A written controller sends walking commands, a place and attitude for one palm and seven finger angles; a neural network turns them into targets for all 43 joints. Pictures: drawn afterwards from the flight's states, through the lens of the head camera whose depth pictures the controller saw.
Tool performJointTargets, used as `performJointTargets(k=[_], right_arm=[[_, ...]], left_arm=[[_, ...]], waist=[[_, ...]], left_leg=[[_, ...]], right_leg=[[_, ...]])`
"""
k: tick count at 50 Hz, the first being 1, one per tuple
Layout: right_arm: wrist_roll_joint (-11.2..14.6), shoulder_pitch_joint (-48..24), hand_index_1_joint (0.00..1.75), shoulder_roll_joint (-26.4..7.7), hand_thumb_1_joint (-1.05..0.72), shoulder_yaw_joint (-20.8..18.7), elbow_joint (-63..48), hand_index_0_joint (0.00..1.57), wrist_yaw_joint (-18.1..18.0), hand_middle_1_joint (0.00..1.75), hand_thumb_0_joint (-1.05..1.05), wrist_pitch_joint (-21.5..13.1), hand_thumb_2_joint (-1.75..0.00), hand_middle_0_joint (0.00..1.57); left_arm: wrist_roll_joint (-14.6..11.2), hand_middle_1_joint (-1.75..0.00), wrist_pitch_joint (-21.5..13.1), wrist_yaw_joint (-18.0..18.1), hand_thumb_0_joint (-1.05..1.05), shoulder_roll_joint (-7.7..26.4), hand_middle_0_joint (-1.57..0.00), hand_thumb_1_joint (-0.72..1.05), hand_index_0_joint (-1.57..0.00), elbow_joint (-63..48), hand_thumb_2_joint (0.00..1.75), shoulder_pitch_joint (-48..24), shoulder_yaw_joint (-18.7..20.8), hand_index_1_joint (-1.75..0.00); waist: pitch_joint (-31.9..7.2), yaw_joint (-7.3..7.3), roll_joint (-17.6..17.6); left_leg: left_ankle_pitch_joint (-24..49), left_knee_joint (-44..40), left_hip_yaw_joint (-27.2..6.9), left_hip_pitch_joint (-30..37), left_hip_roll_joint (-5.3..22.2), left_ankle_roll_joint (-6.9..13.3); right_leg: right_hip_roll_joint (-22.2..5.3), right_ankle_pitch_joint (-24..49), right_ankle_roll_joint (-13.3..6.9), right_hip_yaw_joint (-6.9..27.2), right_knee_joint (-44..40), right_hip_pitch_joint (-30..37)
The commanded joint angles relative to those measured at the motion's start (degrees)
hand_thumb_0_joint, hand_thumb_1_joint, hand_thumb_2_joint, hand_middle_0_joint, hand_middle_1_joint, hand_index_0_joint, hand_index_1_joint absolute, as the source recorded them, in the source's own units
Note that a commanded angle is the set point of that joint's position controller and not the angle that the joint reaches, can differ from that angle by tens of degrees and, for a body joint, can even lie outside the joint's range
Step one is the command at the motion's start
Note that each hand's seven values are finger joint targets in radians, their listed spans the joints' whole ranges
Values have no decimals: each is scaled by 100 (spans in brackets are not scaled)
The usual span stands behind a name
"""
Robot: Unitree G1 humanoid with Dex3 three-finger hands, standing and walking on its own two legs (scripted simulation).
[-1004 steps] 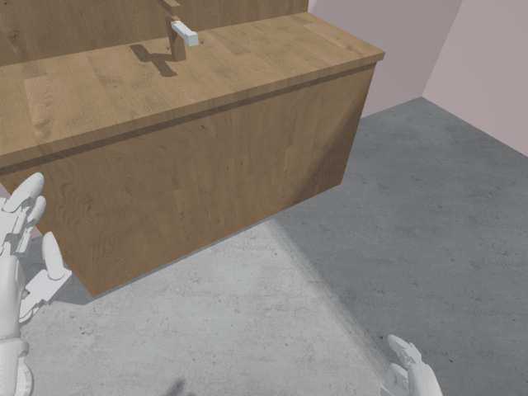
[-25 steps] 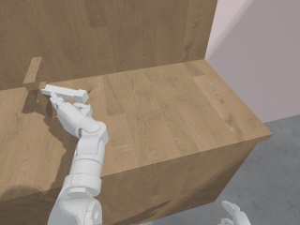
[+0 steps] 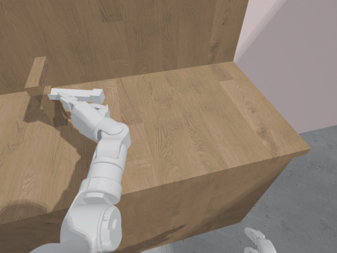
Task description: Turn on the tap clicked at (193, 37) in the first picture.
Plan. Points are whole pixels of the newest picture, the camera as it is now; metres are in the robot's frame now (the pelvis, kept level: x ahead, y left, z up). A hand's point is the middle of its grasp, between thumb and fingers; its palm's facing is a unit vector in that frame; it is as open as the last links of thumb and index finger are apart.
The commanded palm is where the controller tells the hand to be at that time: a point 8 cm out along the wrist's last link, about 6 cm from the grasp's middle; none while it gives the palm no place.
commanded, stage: lift the hand up off the lever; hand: left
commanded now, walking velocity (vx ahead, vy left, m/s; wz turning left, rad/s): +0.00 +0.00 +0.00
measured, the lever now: (97, 96) +0.46 +0.22 +0.13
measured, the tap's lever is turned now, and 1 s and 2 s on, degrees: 70 77 77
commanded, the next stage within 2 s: none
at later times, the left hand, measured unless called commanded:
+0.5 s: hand (104, 105) +0.42 +0.19 +0.14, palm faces +0.80 -0.59 -0.09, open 7.9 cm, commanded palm +0.37 +0.20 +0.14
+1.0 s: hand (99, 103) +0.41 +0.19 +0.16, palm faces +0.79 -0.61 -0.06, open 7.8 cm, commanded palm +0.36 +0.21 +0.16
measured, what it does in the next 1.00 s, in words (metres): stands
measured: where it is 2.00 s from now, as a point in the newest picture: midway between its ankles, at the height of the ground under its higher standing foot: outside the picture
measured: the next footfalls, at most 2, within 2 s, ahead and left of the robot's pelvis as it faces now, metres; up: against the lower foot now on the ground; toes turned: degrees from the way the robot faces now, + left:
none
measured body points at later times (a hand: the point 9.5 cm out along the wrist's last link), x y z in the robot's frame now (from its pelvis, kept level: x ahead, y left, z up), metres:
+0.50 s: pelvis +0.00 -0.01 +0.00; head +0.01 -0.02 +0.45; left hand +0.38 +0.22 +0.14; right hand +0.14 -0.26 -0.12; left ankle +0.02 +0.14 -0.73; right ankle +0.01 -0.09 -0.73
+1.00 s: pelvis +0.01 +0.00 +0.01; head +0.00 -0.01 +0.46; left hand +0.36 +0.22 +0.16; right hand +0.20 -0.22 -0.09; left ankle +0.02 +0.14 -0.73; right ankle +0.01 -0.09 -0.73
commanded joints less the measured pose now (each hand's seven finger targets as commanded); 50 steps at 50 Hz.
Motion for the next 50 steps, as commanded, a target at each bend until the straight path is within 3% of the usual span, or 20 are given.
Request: performJointTargets(k=[1, 4, 6, 10, 11, 12, 16, 19, 21, 24, 26, 29, 31, 32, 36, 38, 43, 46, 49, 50], right_arm=[[-19, -311, 30, -787, -90, -262, -623, 20, -81, 30, 0, -198, -90, 20], [-26, -290, 30, -750, -90, -280, -717, 20, -44, 30, 0, -194, -90, 20], [-27, -255, 30, -797, -90, -300, -733, 20, -47, 30, 0, -178, -90, 20], [7, -260, 30, -787, -90, -317, -836, 20, -16, 30, 0, -196, -90, 20], [19, -269, 30, -822, -90, -322, -802, 20, -39, 30, 0, -197, -90, 20], [41, -271, 30, -797, -90, -312, -834, 20, -32, 30, 0, -208, -90, 20], [68, -354, 30, -822, -90, -317, -772, 20, -45, 30, 0, -272, -90, 20], [80, -379, 30, -792, -90, -291, -763, 20, -41, 30, 0, -347, -90, 20], [79, -396, 30, -827, -90, -307, -754, 20, -64, 30, 0, -357, -90, 20], [91, -426, 30, -787, -90, -289, -758, 20, -36, 30, 0, -372, -90, 20], [84, -427, 30, -814, -90, -305, -767, 20, -61, 30, 0, -362, -90, 20], [92, -483, 30, -775, -90, -280, -831, 20, -50, 30, 0, -351, -90, 20], [90, -528, 30, -800, -90, -286, -825, 20, -61, 30, 0, -318, -90, 20], [98, -542, 30, -757, -90, -272, -867, 20, -38, 30, 0, -319, -90, 20], [112, -598, 30, -774, -90, -277, -908, 20, -52, 30, 0, -272, -90, 20], [128, -681, 30, -732, -90, -248, -954, 20, -35, 30, 0, -267, -90, 20], [152, -845, 30, -699, -90, -219, -941, 20, -51, 30, 0, -276, -90, 20], [156, -901, 30, -708, -90, -215, -901, 20, -82, 30, 0, -279, -90, 20], [154, -986, 30, -659, -90, -179, -857, 20, -63, 30, 0, -307, -90, 20], [160, -1001, 30, -671, -90, -186, -846, 20, -72, 30, 0, -311, -90, 20]], left_arm=[[249, -15, -335, -140, 0, 1211, -15, 90, -15, -844, 90, -2901, 86, -15], [248, -15, -379, -150, 0, 993, -15, 90, -15, -1007, 90, -2901, -110, -15], [241, -15, -386, -157, 0, 1228, -15, 90, -15, -1119, 90, -2729, 127, -15], [179, -15, -333, -214, 0, 1000, -15, 90, -15, -1486, 90, -2569, -123, -15], [157, -15, -317, -220, 0, 1228, -15, 90, -15, -1486, 90, -2501, 90, -15], [115, -15, -304, -252, 0, 1092, -15, 90, -15, -1585, 90, -2497, -41, -15], [38, -15, -213, -302, 0, 1152, -15, 90, -15, -1626, 90, -2451, -21, -15], [17, -15, -185, -300, 0, 980, -15, 90, -15, -1637, 90, -2611, -223, -15], [-11, -15, -189, -303, 0, 1191, -15, 90, -15, -1686, 90, -2447, 0, -15], [-3, -15, -117, -322, 0, 929, -15, 90, -15, -1659, 90, -2535, -264, -15], [-59, -15, -99, -315, 0, 1198, -15, 90, -15, -1689, 90, -2319, 39, -15], [-56, -15, -31, -353, 0, 949, -15, 90, -15, -1876, 90, -2408, -219, -15], [-45, -15, 21, -370, 0, 1150, -15, 90, -15, -1914, 90, -2258, -38, -15], [-41, -15, 39, -384, 0, 916, -15, 90, -15, -2081, 90, -2284, -255, -15], [-121, -15, 170, -436, 0, 1048, -15, 90, -15, -2280, 90, -1976, -129, -15], [-151, -15, 261, -476, 0, 769, -15, 90, -15, -2409, 90, -1925, -385, -15], [-197, -15, 428, -517, 0, 598, -15, 90, -15, -2635, 90, -1982, -583, -15], [-197, -15, 467, -517, 0, 814, -15, 90, -15, -2747, 90, -2036, -422, -15], [-140, -15, 566, -499, 0, 494, -15, 90, -15, -2612, 90, -2254, -737, -15], [-154, -15, 590, -487, 0, 628, -15, 90, -15, -2581, 90, -2271, -622, -15]], waist=[[-1651, -111, -443], [-1821, -129, -354], [-1939, -49, -341], [-2018, -81, -405], [-1940, -46, -378], [-1918, -55, -409], [-1669, -55, -224], [-1565, -89, -254], [-1655, -9, -248], [-1561, -62, -301], [-1665, 47, -366], [-1708, 10, -404], [-1707, 90, -296], [-1764, 62, -199], [-1801, 134, -423], [-1701, 103, -383], [-1522, 109, -333], [-1517, 157, -307], [-1370, 95, -257], [-1377, 109, -239]], left_leg=[[847, -256, 281, 461, -58, 253], [1042, -197, 339, 569, -51, 257], [1251, -202, 337, 576, -60, 261], [1488, -182, 428, 681, -65, 275], [1485, -218, 395, 664, -68, 282], [1487, -245, 413, 671, -74, 281], [1207, -342, 401, 719, -69, 279], [970, -406, 417, 725, -85, 286], [1040, -443, 394, 759, -95, 288], [1000, -463, 417, 824, -72, 278], [1168, -504, 389, 851, -83, 279], [1364, -476, 452, 965, -65, 274], [1511, -524, 424, 1004, -58, 256], [1677, -504, 448, 1113, -60, 254], [1928, -526, 422, 1193, -49, 237], [2035, -511, 463, 1271, -45, 233], [1901, -605, 414, 1385, -43, 213], [1868, -679, 352, 1417, -42, 190], [1665, -691, 362, 1415, -42, 184], [1535, -704, 369, 1385, -44, 185]], right_leg=[[-135, 703, 100, 222, -650, 608], [-133, 901, 111, 218, -625, 683], [-117, 1170, 97, 223, -584, 847], [-138, 1589, 127, 230, -595, 1034], [-129, 1580, 114, 228, -609, 1047], [-139, 1608, 127, 234, -617, 1097], [-118, 1136, 116, 229, -794, 970], [-130, 851, 130, 244, -896, 922], [-115, 906, 114, 244, -897, 1029], [-135, 844, 125, 221, -945, 972], [-114, 1033, 110, 210, -915, 1130], [-160, 1350, 136, 226, -912, 1211], [-145, 1464, 99, 207, -883, 1291], [-148, 1644, 89, 194, -836, 1300], [-147, 1957, 87, 158, -816, 1496], [-171, 2111, 95, 152, -827, 1475], [-161, 1774, 82, 134, -945, 1387], [-140, 1631, 59, 125, -970, 1430], [-147, 1349, 63, 130, -1036, 1259], [-152, 1220, 72, 149, -1084, 1260]])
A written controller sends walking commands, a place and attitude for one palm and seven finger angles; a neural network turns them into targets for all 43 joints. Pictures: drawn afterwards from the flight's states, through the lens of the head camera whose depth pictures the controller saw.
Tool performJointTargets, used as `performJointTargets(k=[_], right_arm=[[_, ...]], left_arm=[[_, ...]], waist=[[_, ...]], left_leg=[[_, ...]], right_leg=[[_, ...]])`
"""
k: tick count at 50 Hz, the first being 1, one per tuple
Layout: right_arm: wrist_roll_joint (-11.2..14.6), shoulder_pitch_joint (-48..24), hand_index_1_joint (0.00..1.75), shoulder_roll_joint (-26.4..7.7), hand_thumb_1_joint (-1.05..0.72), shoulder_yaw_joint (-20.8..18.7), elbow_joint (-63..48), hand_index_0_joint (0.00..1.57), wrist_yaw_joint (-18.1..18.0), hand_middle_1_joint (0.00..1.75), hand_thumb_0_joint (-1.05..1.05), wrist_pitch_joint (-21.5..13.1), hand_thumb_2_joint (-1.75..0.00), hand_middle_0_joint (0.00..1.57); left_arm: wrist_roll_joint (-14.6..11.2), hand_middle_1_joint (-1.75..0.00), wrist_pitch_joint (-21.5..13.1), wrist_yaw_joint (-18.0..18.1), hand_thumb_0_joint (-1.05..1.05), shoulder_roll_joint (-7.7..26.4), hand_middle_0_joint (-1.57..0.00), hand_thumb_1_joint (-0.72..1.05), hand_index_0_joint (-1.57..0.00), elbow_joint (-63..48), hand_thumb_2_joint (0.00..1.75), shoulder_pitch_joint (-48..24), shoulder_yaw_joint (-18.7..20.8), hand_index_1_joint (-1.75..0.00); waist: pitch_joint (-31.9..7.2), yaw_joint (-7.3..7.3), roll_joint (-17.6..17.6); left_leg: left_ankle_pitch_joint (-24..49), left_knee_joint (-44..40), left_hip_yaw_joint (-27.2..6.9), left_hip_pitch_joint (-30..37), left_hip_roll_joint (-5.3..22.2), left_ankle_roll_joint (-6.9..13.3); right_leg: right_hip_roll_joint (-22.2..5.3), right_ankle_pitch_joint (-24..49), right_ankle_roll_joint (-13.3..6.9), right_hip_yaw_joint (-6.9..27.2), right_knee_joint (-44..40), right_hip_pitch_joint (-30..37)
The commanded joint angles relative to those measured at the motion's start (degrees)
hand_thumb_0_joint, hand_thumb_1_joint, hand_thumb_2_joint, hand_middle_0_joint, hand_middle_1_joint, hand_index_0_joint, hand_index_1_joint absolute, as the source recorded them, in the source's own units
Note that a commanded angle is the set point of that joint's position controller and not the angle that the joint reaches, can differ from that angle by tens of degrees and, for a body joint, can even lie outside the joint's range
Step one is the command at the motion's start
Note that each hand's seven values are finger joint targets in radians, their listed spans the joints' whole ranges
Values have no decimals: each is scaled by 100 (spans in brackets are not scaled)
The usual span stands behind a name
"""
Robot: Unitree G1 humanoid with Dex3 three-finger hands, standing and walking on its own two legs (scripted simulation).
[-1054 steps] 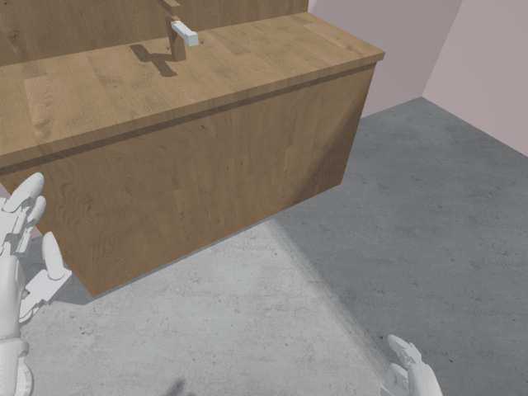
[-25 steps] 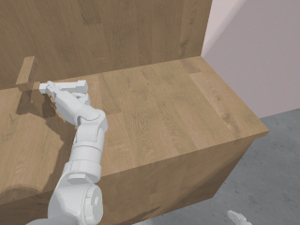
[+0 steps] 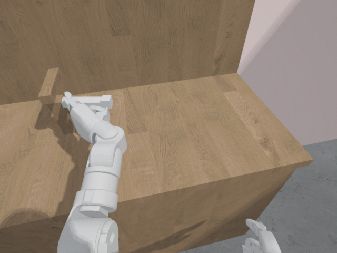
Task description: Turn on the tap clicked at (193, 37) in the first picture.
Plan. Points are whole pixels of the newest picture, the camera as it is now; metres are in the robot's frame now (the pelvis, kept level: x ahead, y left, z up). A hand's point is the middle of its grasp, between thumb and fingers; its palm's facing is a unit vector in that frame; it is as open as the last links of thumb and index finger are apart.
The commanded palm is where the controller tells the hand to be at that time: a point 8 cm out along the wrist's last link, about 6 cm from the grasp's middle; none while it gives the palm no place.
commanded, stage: lift the hand up off the lever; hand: left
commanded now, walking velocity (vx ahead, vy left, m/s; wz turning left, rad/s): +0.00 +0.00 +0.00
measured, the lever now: (107, 102) +0.47 +0.22 +0.12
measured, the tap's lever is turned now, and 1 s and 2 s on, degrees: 77 77 77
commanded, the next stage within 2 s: draw the hand back beside the body in 1.40 s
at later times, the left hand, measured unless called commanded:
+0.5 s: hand (105, 106) +0.40 +0.20 +0.16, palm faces +0.79 -0.62 -0.05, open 7.8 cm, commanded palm +0.34 +0.21 +0.17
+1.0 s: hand (102, 101) +0.40 +0.20 +0.18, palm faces +0.77 -0.64 -0.01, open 7.8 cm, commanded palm +0.34 +0.21 +0.19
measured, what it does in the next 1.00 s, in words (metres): stands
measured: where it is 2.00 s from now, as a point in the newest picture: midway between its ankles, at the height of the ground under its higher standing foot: outside the picture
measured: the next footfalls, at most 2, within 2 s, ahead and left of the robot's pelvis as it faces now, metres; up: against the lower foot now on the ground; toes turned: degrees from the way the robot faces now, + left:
none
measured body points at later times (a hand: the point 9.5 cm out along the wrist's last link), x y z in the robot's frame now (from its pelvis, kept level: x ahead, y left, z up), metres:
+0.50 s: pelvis +0.00 +0.00 +0.00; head -0.01 -0.02 +0.45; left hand +0.35 +0.22 +0.17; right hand +0.18 -0.23 -0.11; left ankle +0.01 +0.14 -0.74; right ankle +0.00 -0.09 -0.74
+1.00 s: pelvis +0.01 +0.00 +0.01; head -0.01 -0.02 +0.45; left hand +0.35 +0.23 +0.19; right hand +0.21 -0.21 -0.09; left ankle +0.01 +0.14 -0.74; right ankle +0.00 -0.09 -0.74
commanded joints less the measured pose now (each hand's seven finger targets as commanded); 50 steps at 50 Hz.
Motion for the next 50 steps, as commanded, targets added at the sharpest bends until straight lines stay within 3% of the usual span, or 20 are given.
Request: performJointTargets(k=[1, 6, 8, 11, 15, 16, 20, 21, 22, 25, 26, 29, 31, 33, 36, 38, 41, 44, 46, 50], right_arm=[[22, -811, 30, -614, -90, -174, -708, 20, -85, 30, 0, -283, -90, 20], [24, -848, 30, -613, -90, -167, -717, 20, -79, 30, 0, -264, -90, 20], [32, -890, 30, -577, -90, -158, -739, 20, -54, 30, 0, -264, -90, 20], [34, -888, 30, -617, -90, -166, -730, 20, -67, 30, 0, -246, -90, 20], [30, -924, 30, -584, -90, -162, -781, 20, -45, 30, 0, -261, -90, 20], [34, -897, 30, -614, -90, -179, -767, 20, -59, 30, 0, -248, -90, 20], [52, -942, 30, -606, -90, -168, -794, 20, -66, 30, 0, -249, -90, 20], [63, -953, 30, -631, -90, -176, -776, 20, -85, 30, 0, -225, -90, 20], [71, -998, 30, -599, -90, -155, -797, 20, -75, 30, 0, -240, -90, 20], [75, -996, 30, -611, -90, -145, -763, 20, -80, 30, 0, -287, -90, 20], [81, -982, 30, -640, -90, -164, -743, 20, -96, 30, 0, -272, -90, 20], [106, -1054, 30, -605, -90, -138, -730, 20, -104, 30, 0, -309, -90, 20], [108, -1049, 30, -631, -90, -148, -709, 20, -132, 30, 0, -309, -90, 20], [113, -1083, 30, -602, -90, -122, -707, 20, -118, 30, 0, -337, -90, 20], [118, -1102, 30, -623, -90, -139, -719, 20, -134, 30, 0, -308, -90, 20], [113, -1110, 30, -584, -90, -115, -737, 20, -110, 30, 0, -318, -90, 20], [119, -1101, 30, -635, -90, -137, -765, 20, -124, 30, 0, -259, -90, 20], [116, -1151, 30, -581, -90, -126, -895, 20, -65, 30, 0, -235, -90, 20], [139, -1180, 30, -631, -90, -128, -855, 20, -81, 30, 0, -168, -90, 20], [153, -1312, 30, -569, -90, -99, -897, 20, -74, 30, 0, -209, -90, 20]], left_arm=[[174, -15, -270, -2, 0, 804, -15, 90, -15, -1224, 90, -2953, -185, -15], [154, -15, -197, 7, 0, 788, -15, 90, -15, -1071, 90, -2807, -144, -15], [163, -15, -158, -5, 0, 568, -15, 90, -15, -1123, 90, -2861, -349, -15], [115, -15, -127, -4, 0, 792, -15, 90, -15, -1128, 90, -2809, -133, -15], [136, -15, -99, 23, 0, 698, -15, 90, -15, -1415, 90, -2922, -251, -15], [113, -15, -111, 10, 0, 885, -15, 90, -15, -1412, 90, -2799, -69, -15], [87, -15, -25, -12, 0, 835, -15, 90, -15, -1473, 90, -2741, -123, -15], [75, -15, -37, -45, 0, 1047, -15, 90, -15, -1509, 90, -2694, 55, -15], [75, -15, 0, -70, 0, 794, -15, 90, -15, -1517, 90, -2706, -177, -15], [71, -15, 47, -75, 0, 783, -15, 90, -15, -1560, 90, -2842, -230, -15], [45, -15, 31, -102, 0, 994, -15, 90, -15, -1555, 90, -2761, -31, -15], [22, -15, 104, -133, 0, 773, -15, 90, -15, -1512, 90, -2885, -253, -15], [-2, -15, 92, -149, 0, 986, -15, 90, -15, -1570, 90, -2894, -80, -15], [10, -15, 132, -157, 0, 764, -15, 90, -15, -1517, 90, -2977, -288, -15], [-22, -15, 149, -178, 0, 1013, -15, 90, -15, -1551, 90, -2875, -61, -15], [-3, -15, 188, -173, 0, 764, -15, 90, -15, -1601, 90, -2962, -277, -15], [-63, -15, 227, -198, 0, 1080, -15, 90, -15, -1640, 90, -2709, 23, -15], [-56, -15, 307, -220, 0, 737, -15, 90, -15, -2089, 90, -2553, -293, -15], [-132, -15, 411, -288, 0, 959, -15, 90, -15, -1876, 90, -2255, -69, -15], [-138, -15, 476, -304, 0, 803, -15, 90, -15, -2344, 90, -2434, -280, -15]], waist=[[-1530, -51, -340], [-1569, -11, -369], [-1558, -25, -314], [-1572, 18, -414], [-1732, 16, -292], [-1756, 57, -440], [-1706, 36, -495], [-1717, 82, -399], [-1626, 50, -354], [-1530, 14, -372], [-1567, 56, -396], [-1395, -8, -393], [-1464, 32, -371], [-1404, 3, -383], [-1483, 77, -324], [-1508, 48, -267], [-1612, 117, -425], [-1805, 140, -276], [-1543, 152, -531], [-1621, 148, -387]], left_leg=[[1396, -215, 270, 544, -69, 178], [1429, -241, 285, 540, -68, 182], [1440, -233, 316, 576, -53, 174], [1504, -278, 286, 581, -50, 179], [1672, -211, 371, 687, -47, 196], [1715, -278, 304, 669, -40, 186], [1724, -241, 395, 689, -50, 226], [1719, -311, 348, 706, -36, 209], [1663, -309, 377, 701, -47, 217], [1617, -300, 383, 730, -52, 228], [1629, -360, 336, 746, -45, 217], [1390, -362, 391, 742, -56, 236], [1399, -419, 340, 780, -66, 229], [1314, -427, 354, 776, -68, 233], [1395, -459, 324, 789, -73, 216], [1497, -424, 353, 855, -67, 211], [1834, -428, 332, 915, -49, 214], [2325, -323, 400, 1059, -57, 189], [2253, -401, 347, 1003, -34, 194], [2281, -342, 397, 1117, -44, 198]], right_leg=[[-153, 1059, 55, 108, -521, 508], [-158, 1096, 56, 105, -541, 589], [-164, 1102, 55, 102, -545, 565], [-152, 1164, 54, 89, -567, 657], [-177, 1395, 64, 130, -574, 750], [-159, 1398, 56, 92, -557, 841], [-191, 1534, 93, 143, -633, 895], [-181, 1444, 74, 117, -629, 937], [-188, 1387, 85, 136, -657, 881], [-194, 1363, 83, 142, -715, 823], [-175, 1319, 70, 113, -704, 889], [-206, 1098, 110, 154, -826, 760], [-181, 1078, 85, 138, -809, 823], [-197, 1008, 99, 146, -835, 757], [-183, 1079, 77, 136, -809, 886], [-195, 1194, 81, 136, -784, 856], [-183, 1549, 68, 110, -737, 1050], [-214, 2197, 59, 102, -610, 1238], [-197, 2078, 65, 58, -685, 1219], [-222, 2148, 77, 93, -702, 1215]])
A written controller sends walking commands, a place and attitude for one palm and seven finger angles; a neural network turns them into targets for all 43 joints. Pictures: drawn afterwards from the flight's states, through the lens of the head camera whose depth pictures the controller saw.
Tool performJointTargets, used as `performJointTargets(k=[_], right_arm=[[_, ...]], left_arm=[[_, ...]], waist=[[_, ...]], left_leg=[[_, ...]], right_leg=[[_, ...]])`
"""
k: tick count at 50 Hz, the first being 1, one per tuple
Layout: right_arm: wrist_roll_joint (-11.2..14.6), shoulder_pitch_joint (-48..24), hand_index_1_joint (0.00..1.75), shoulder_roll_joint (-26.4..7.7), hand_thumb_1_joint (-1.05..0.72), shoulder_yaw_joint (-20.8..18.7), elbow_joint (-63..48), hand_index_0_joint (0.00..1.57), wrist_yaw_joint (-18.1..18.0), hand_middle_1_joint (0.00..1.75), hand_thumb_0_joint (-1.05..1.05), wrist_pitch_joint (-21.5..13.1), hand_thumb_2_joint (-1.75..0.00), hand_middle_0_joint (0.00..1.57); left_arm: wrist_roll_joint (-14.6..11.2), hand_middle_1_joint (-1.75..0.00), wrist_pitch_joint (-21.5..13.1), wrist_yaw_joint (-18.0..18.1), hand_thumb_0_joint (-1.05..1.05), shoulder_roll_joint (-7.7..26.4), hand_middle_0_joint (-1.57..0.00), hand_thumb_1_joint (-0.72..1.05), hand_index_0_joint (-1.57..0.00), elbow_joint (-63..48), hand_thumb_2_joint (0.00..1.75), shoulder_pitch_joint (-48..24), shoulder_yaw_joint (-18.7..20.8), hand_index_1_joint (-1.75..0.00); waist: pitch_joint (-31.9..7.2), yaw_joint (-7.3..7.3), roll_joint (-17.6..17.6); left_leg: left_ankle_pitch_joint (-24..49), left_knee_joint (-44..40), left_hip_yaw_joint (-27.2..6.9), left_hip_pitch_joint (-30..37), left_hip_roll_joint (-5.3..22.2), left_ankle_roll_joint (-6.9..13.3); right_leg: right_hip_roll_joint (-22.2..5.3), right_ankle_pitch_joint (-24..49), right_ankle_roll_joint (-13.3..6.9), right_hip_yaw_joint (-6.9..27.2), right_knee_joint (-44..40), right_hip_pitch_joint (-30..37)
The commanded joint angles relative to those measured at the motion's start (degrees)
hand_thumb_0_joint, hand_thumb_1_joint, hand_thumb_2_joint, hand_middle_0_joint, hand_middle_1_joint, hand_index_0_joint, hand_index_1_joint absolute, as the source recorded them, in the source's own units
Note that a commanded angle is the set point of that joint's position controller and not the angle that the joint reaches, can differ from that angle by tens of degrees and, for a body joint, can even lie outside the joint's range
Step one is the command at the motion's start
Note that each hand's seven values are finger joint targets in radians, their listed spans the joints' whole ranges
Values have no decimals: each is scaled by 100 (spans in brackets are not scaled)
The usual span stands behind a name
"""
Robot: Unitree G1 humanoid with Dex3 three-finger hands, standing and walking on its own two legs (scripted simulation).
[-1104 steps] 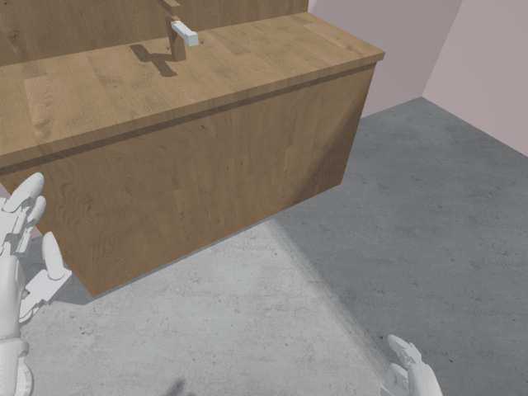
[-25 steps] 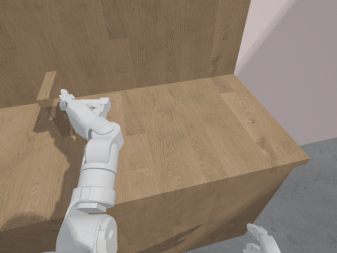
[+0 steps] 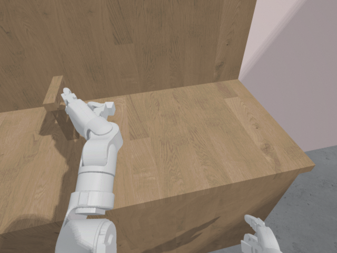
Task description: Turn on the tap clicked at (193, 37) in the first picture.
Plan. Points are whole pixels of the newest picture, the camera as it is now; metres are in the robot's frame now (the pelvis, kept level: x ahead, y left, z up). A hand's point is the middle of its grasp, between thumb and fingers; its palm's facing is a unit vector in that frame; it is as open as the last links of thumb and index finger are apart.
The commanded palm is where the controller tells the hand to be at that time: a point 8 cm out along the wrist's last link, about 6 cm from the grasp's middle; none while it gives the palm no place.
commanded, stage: lift the hand up off the lever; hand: left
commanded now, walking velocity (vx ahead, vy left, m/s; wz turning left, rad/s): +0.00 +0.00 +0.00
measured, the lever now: (109, 108) +0.46 +0.22 +0.12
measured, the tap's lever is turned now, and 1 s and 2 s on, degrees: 77 77 77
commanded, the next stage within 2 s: draw the hand back beside the body in 0.40 s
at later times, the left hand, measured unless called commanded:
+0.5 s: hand (102, 108) +0.38 +0.20 +0.18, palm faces +0.77 -0.64 -0.03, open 7.8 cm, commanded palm +0.32 +0.21 +0.19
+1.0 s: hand (79, 142) +0.27 +0.21 +0.18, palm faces +0.32 -0.92 -0.22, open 7.7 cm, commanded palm +0.25 +0.24 +0.18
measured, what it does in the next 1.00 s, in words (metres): stands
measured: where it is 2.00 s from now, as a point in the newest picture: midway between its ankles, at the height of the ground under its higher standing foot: outside the picture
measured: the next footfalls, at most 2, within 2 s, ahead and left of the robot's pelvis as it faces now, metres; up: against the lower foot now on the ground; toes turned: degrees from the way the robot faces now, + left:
none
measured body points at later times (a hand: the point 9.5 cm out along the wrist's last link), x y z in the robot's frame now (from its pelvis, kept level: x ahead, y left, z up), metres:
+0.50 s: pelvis -0.01 +0.00 +0.00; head -0.04 -0.02 +0.45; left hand +0.33 +0.23 +0.19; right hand +0.21 -0.20 -0.09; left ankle +0.00 +0.15 -0.74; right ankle -0.01 -0.09 -0.74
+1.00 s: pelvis -0.02 +0.01 +0.00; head -0.04 -0.01 +0.45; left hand +0.25 +0.26 +0.19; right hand +0.17 -0.23 -0.09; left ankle +0.00 +0.15 -0.74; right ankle -0.01 -0.09 -0.74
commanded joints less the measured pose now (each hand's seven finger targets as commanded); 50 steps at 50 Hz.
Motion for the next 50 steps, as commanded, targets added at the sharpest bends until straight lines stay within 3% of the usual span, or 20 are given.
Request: performJointTargets(k=[1, 3, 8, 11, 13, 17, 25, 26, 27, 30, 31, 33, 35, 36, 37, 39, 40, 41, 45, 50], right_arm=[[29, -1168, 30, -576, -90, -173, -856, 20, -51, 30, 0, -303, -90, 20], [26, -1220, 30, -535, -90, -157, -842, 20, -33, 30, 0, -360, -90, 20], [58, -1278, 30, -524, -90, -122, -709, 20, -54, 30, 0, -415, -90, 20], [52, -1249, 30, -538, -90, -135, -733, 20, -60, 30, 0, -364, -90, 20], [53, -1277, 30, -516, -90, -125, -789, 20, -31, 30, 0, -336, -90, 20], [87, -1292, 30, -541, -90, -105, -826, 20, -62, 30, 0, -249, -90, 20], [21, -1264, 30, -528, -90, -128, -705, 20, -50, 30, 0, -429, -90, 20], [19, -828, 30, -737, -90, -130, -810, 20, -176, 30, 0, -235, -90, 20], [100, -742, 30, -703, -90, -202, -1015, 20, -280, 30, 0, -167, -90, 20], [217, -646, 30, -654, -90, -60, -1312, 20, -484, 30, 0, 62, -90, 20], [300, -767, 30, -656, -90, -33, -1418, 20, -522, 30, 0, 126, -90, 20], [390, -1004, 30, -590, -90, 67, -1635, 20, -566, 30, 0, 97, -90, 20], [387, -1162, 30, -553, -90, 72, -1749, 20, -536, 30, 0, 7, -90, 20], [162, -611, 30, -690, -90, 45, -1624, 20, -378, 30, 0, -6, -90, 20], [200, -652, 30, -633, -90, 38, -1801, 20, -315, 30, 0, -69, -90, 20], [213, -628, 30, -550, -90, 36, -1949, 20, -285, 30, 0, -305, -90, 20], [197, -588, 30, -567, -90, 29, -1954, 20, -287, 30, 0, -424, -90, 20], [199, -583, 30, -609, -90, 22, -1918, 20, -299, 30, 0, -513, -90, 20], [198, -432, 30, -672, -90, 7, -1776, 20, -357, 30, 0, -759, -90, 20], [209, -442, 30, -700, -90, 27, -1733, 20, -369, 30, 0, -796, -90, 20]], left_arm=[[148, -15, -259, -50, 0, 848, -15, 90, -15, -1553, 90, -2582, -204, -15], [185, -15, -228, -39, 0, 577, -15, 90, -15, -1608, 90, -2686, -458, -15], [165, -15, -142, -34, 0, 551, -15, 90, -15, -1295, 90, -3126, -494, -15], [129, -15, -119, -27, 0, 756, -15, 90, -15, -1224, 90, -2884, -268, -15], [121, -15, -71, -29, 0, 520, -15, 90, -15, -1206, 90, -2699, -432, -15], [43, -15, -37, -63, 0, 819, -15, 90, -15, -1028, 90, -2582, -128, -15], [269, -15, -215, 74, 0, 713, -15, 90, -15, -1197, 90, -3374, -365, -15], [436, -15, -390, -922, 0, 618, -15, 90, -15, -1925, 90, -2842, -1335, -15], [347, -16, -456, -1347, 0, 1226, -15, 90, -15, -2133, 90, -2458, -717, -16], [87, -16, -379, -2542, 0, 1531, -16, 90, -16, -2289, 90, -1127, -713, -16], [-185, -17, -244, -2723, 0, 1795, -16, 90, -16, -2217, 90, -515, -186, -17], [-574, -17, 40, -2768, 0, 1778, -16, 90, -16, -2654, 90, -141, 26, -17], [-623, -18, 227, -2530, 0, 1780, -16, 90, -16, -3383, 90, 207, 144, -18], [-519, -18, -639, -3113, 0, 2835, -16, 90, -16, -3101, 90, 1147, 150, -18], [-554, -19, -1160, -3316, 0, 3039, -16, 90, -16, -3320, 90, 1443, 427, -19], [-475, -19, -1961, -3589, 0, 2912, -16, 90, -16, -4208, 90, 1228, 22, -19], [-440, -19, -2226, -3639, 0, 2903, -16, 90, -16, -4437, 90, 1195, -75, -19], [-433, -20, -2423, -3674, 0, 3034, -17, 90, -17, -4505, 90, 1071, -44, -20], [-337, -21, -2853, -3741, 0, 2665, -17, 90, -17, -3848, 90, 888, -490, -21], [-310, -22, -3127, -3820, 0, 2483, -18, 90, -18, -3468, 90, 1415, -617, -22]], waist=[[-1609, 69, -400], [-1559, 34, -384], [-1416, 2, -401], [-1590, 79, -421], [-1572, 75, -413], [-1403, 117, -696], [-1613, 20, -315], [-1566, -357, -645], [-1836, -182, -556], [-1539, -102, -684], [-1387, 61, -600], [-1018, 194, -767], [-967, 274, -583], [-499, -1, -657], [-918, 161, -463], [-946, 44, 222], [-894, -7, 284], [-671, -50, 331], [-307, -242, -161], [-201, -173, -266]], left_leg=[[2106, 37, 284, 548, -48, 164], [2075, 65, 308, 595, -51, 173], [1469, -73, 242, 464, -93, 148], [1639, -92, 236, 459, -105, 133], [1782, -37, 290, 493, -99, 149], [1559, -145, 266, 353, -78, 175], [1402, -29, 287, 394, -79, 158], [1640, -76, 289, 748, -97, 288], [1875, -62, 356, 837, -122, 360], [1944, -178, 384, 796, -130, 405], [1785, -277, 349, 652, -118, 378], [1554, -380, 363, 495, -115, 370], [1649, -347, 388, 552, -119, 357], [1400, -277, 237, 477, 18, 381], [1400, -294, 280, 412, -32, 405], [1348, -267, 335, 657, -27, 387], [1308, -270, 332, 806, -18, 383], [1175, -284, 305, 895, -17, 369], [753, -391, 318, 1150, -22, 417], [353, -629, 216, 1089, -72, 408]], right_leg=[[-229, 1815, 43, 40, -308, 620], [-222, 1758, 51, 50, -326, 518], [-208, 1093, 60, 66, -418, 331], [-200, 1244, 46, 58, -392, 540], [-211, 1432, 49, 66, -372, 528], [-216, 1211, 78, 68, -462, 565], [-208, 1026, 57, 109, -386, 332], [-160, 1588, 62, 235, -143, 476], [-143, 1980, 43, 266, -113, 685], [-120, 2478, 94, 329, -162, 925], [-84, 2226, 67, 287, -268, 997], [-80, 1882, 114, 282, -474, 993], [-77, 1754, 110, 278, -535, 944], [-242, 1893, 139, 373, -337, 651], [-273, 1923, 115, 416, -313, 892], [-312, 1754, 92, 476, -415, 761], [-290, 1643, 89, 458, -516, 621], [-263, 1402, 79, 462, -656, 407], [-204, 786, 116, 448, -983, 90], [-167, 285, 93, 402, -1094, 185]])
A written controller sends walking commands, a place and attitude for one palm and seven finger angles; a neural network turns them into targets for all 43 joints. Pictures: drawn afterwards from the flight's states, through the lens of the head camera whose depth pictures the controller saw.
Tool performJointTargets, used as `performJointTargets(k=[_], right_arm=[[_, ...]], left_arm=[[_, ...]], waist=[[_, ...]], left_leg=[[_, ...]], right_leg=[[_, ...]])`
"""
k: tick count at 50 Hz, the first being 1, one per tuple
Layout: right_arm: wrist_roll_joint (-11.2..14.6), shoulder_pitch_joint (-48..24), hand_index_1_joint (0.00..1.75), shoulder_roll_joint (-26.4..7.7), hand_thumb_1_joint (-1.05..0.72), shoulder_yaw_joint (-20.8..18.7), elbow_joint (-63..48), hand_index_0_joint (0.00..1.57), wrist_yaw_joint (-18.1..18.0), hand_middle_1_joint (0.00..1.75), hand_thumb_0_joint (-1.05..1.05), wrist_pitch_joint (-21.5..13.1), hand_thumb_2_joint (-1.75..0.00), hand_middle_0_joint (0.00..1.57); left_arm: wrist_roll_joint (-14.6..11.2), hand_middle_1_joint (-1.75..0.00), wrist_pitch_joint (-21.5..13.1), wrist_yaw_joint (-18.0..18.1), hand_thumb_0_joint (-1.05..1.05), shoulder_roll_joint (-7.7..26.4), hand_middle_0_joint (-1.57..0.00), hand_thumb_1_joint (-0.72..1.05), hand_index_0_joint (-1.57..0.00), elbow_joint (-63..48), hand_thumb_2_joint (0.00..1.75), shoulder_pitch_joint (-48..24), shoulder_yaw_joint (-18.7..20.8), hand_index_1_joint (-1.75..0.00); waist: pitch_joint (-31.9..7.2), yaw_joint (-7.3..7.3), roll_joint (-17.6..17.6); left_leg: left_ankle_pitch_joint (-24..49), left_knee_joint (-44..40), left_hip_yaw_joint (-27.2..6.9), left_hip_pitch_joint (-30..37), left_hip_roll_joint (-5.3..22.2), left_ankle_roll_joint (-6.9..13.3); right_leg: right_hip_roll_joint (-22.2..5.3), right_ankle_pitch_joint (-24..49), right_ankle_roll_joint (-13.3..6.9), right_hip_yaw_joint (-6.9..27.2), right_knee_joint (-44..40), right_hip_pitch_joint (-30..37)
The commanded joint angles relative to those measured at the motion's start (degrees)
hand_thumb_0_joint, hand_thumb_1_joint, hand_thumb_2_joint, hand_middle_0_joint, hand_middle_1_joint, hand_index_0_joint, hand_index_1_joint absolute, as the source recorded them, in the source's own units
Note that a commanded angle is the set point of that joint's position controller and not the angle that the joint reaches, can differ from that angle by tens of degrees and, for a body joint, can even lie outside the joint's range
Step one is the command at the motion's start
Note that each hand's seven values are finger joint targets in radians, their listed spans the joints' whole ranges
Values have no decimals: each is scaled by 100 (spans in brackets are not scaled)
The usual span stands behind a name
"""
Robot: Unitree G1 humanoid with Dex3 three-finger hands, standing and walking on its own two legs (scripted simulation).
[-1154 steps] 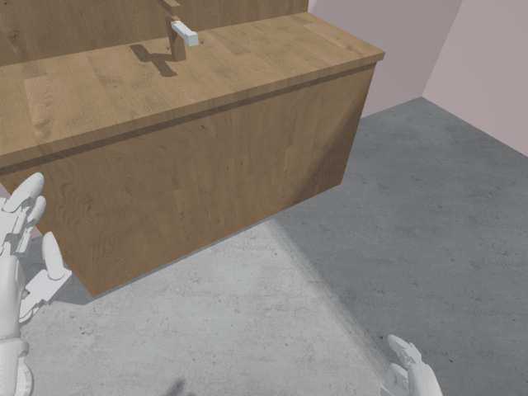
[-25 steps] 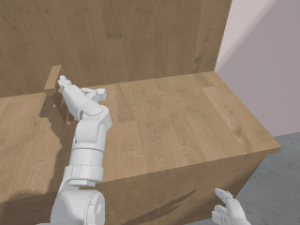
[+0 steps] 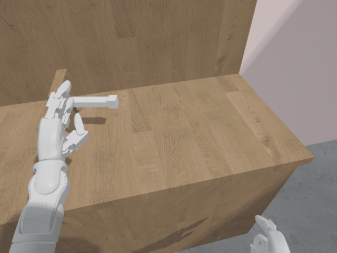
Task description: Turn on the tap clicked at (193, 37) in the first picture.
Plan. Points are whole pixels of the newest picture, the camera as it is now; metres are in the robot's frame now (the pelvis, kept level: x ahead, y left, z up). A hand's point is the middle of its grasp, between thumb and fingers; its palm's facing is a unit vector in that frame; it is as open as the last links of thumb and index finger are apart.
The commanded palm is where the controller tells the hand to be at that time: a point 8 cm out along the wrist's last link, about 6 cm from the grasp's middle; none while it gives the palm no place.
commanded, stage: draw the hand back beside the body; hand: left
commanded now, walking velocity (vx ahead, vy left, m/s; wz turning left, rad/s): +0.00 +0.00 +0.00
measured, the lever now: (113, 101) +0.47 +0.23 +0.11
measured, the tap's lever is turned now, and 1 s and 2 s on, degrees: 77 77 77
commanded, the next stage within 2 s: step back with the hand held close in 0.98 s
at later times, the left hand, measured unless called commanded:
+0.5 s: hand (62, 158) +0.24 +0.24 +0.16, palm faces +0.36 -0.89 -0.27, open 7.5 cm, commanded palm +0.19 +0.28 +0.17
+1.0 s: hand (48, 173) +0.20 +0.25 +0.15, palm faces +0.43 -0.85 -0.32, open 7.4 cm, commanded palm +0.16 +0.29 +0.16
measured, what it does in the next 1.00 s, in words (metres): stands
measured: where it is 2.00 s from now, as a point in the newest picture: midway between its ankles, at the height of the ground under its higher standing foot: outside the picture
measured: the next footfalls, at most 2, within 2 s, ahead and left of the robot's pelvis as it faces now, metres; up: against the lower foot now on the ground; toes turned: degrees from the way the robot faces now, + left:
none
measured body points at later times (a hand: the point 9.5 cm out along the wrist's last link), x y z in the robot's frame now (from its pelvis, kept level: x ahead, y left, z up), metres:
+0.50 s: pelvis +0.01 +0.02 +0.00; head -0.01 +0.00 +0.45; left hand +0.21 +0.29 +0.17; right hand +0.21 -0.19 -0.08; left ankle +0.02 +0.14 -0.74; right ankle +0.01 -0.10 -0.74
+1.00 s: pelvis +0.01 +0.01 +0.00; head -0.02 +0.00 +0.45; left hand +0.17 +0.30 +0.17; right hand +0.22 -0.19 -0.07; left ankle +0.02 +0.14 -0.74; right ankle +0.01 -0.10 -0.74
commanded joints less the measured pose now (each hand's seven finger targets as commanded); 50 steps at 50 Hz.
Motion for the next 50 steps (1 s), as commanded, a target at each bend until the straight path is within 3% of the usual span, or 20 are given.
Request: performJointTargets(k=[1, 5, 6, 12, 15, 17, 20, 22, 25, 34, 35, 37, 40, 43, 45, 50], right_arm=[[2, -1090, 30, -415, -90, -124, -1027, 20, -44, 30, 0, -417, -90, 20], [-53, -1083, 30, -390, -90, -118, -1133, 20, -12, 30, 0, -319, -90, 20], [-56, -1100, 30, -404, -90, -116, -1129, 20, -13, 30, 0, -287, -90, 20], [-89, -1088, 30, -327, -90, -73, -1264, 20, 17, 30, 0, -292, -90, 20], [-81, -1100, 30, -351, -90, -72, -1275, 20, 35, 30, 0, -356, -90, 20], [-85, -1109, 30, -374, -90, -67, -1236, 20, 26, 30, 0, -378, -90, 20], [-101, -1063, 30, -404, -90, -100, -1240, 20, 22, 30, 0, -429, -90, 20], [-109, -1061, 30, -410, -90, -99, -1211, 20, 17, 30, 0, -428, -90, 20], [-116, -1017, 30, -415, -90, -115, -1235, 20, 50, 30, 0, -467, -90, 20], [-119, -949, 30, -429, -90, -142, -1236, 20, 58, 30, 0, -516, -90, 20], [-112, -947, 30, -420, -90, -147, -1269, 20, 57, 30, 0, -524, -90, 20], [-118, -977, 30, -439, -90, -136, -1225, 20, 32, 30, 0, -544, -90, 20], [-115, -980, 30, -441, -90, -146, -1219, 20, 4, 30, 0, -599, -90, 20], [-115, -990, 30, -432, -90, -138, -1183, 20, -6, 30, 0, -640, -90, 20], [-122, -999, 30, -431, -90, -134, -1181, 20, -6, 30, 0, -651, -90, 20], [-131, -982, 30, -425, -90, -147, -1188, 20, -9, 30, 0, -658, -90, 20]], left_arm=[[37, -23, -665, -112, 0, 729, -18, 90, -18, -1122, 90, -1590, 141, -23], [-34, -24, -737, -167, 0, 991, -18, 90, -18, -1231, 90, -744, 619, -24], [-31, -24, -741, -173, 0, 1162, -18, 90, -18, -1280, 90, -576, 844, -24], [-10, -26, -749, -209, 0, 998, -19, 90, -19, -2003, 90, -241, 769, -26], [-19, -27, -714, -221, 0, 861, -19, 90, -19, -2115, 90, 2, 640, -27], [23, -28, -709, -197, 0, 817, -19, 90, -19, -2162, 90, 35, 596, -28], [3, -29, -692, -168, 0, 913, -19, 90, -19, -2266, 90, 374, 741, -29], [25, -29, -700, -153, 0, 901, -20, 90, -20, -2308, 90, 571, 790, -29], [10, -30, -702, -158, 0, 945, -20, 90, -20, -2615, 90, 952, 870, -30], [-11, -30, -674, -136, 0, 1083, -20, 90, -20, -2736, 90, 1937, 1269, -30], [-34, -30, -668, -147, 0, 1093, -20, 90, -20, -2838, 90, 1984, 1280, -30], [8, -30, -681, -131, 0, 1081, -20, 90, -20, -2831, 90, 1645, 1206, -30], [-7, -30, -674, -124, 0, 1026, -20, 90, -20, -2762, 90, 1542, 1124, -30], [27, -30, -708, -96, 0, 1042, -20, 90, -20, -2798, 90, 1490, 1124, -30], [11, -30, -715, -97, 0, 1043, -20, 90, -20, -2790, 90, 1564, 1122, -30], [-7, -30, -749, -103, 0, 1141, -20, 90, -20, -2797, 90, 1750, 1284, -30]], waist=[[-868, -171, -140], [-1025, -31, -455], [-1007, 5, -226], [-1043, -21, 210], [-866, -47, -76], [-786, -62, 157], [-892, -26, -118], [-851, -19, 70], [-937, 15, 67], [-702, 63, 123], [-676, 52, -8], [-576, 1, 179], [-547, -19, -155], [-637, 2, 147], [-603, 20, 3], [-709, 62, 47]], left_leg=[[201, -391, 78, 489, -115, 340], [491, -407, 33, 288, -73, 319], [538, -429, 20, 262, -77, 305], [721, -356, 14, 308, -37, 256], [701, -339, -29, 277, -2, 253], [632, -354, -24, 299, -18, 251], [739, -329, -60, 288, -16, 272], [782, -309, -53, 289, -30, 267], [977, -260, -98, 258, -1, 238], [951, -159, -126, 21, 11, 219], [933, -150, -139, 2, 20, 233], [784, -127, -105, 10, -25, 248], [690, -108, -117, 55, -15, 285], [569, -140, -130, 90, -41, 272], [584, -131, -136, 53, -51, 283], [682, -105, -107, 15, -64, 289]], right_leg=[[-190, 30, 30, 294, -695, -364], [-190, 364, 22, 271, -606, -5], [-186, 406, 1, 278, -599, 37], [-186, 601, -34, 255, -542, 32], [-174, 547, -19, 234, -533, -70], [-161, 466, -43, 240, -558, -145], [-185, 567, -20, 228, -490, -24], [-174, 596, -44, 230, -490, -47], [-195, 778, -49, 212, -381, 70], [-197, 738, -63, 176, -341, -27], [-217, 720, -44, 185, -329, -41], [-204, 601, -53, 199, -394, -179], [-233, 513, -8, 203, -403, -230], [-239, 369, -25, 208, -387, -204], [-241, 392, -22, 208, -396, -186], [-259, 526, -19, 219, -358, -79]])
